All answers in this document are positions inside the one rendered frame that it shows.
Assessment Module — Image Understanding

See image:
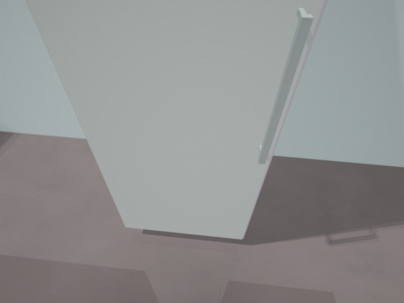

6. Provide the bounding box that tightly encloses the fridge door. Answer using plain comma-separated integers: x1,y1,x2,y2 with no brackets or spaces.
25,0,324,239

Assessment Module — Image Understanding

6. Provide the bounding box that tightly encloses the handle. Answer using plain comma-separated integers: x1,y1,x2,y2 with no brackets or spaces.
258,8,313,164

